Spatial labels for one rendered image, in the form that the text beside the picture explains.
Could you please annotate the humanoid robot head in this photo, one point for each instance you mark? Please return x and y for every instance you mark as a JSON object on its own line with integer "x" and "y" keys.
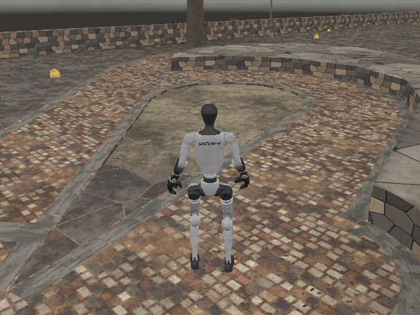
{"x": 209, "y": 115}

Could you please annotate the robot left upper arm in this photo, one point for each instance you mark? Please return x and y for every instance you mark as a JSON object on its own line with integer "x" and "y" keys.
{"x": 185, "y": 149}

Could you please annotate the left robot foot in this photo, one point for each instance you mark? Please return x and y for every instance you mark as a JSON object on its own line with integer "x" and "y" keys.
{"x": 194, "y": 263}

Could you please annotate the robot right hand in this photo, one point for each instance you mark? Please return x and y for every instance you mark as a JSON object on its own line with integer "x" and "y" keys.
{"x": 246, "y": 181}

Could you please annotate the robot right upper arm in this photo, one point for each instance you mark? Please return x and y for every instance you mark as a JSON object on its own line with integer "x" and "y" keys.
{"x": 234, "y": 149}

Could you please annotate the right robot forearm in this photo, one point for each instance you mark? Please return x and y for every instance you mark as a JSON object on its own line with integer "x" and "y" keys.
{"x": 242, "y": 170}

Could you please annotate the robot left hand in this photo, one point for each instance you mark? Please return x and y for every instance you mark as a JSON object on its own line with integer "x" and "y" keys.
{"x": 170, "y": 186}

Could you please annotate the left robot forearm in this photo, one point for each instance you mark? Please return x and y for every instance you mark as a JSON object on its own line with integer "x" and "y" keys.
{"x": 176, "y": 173}

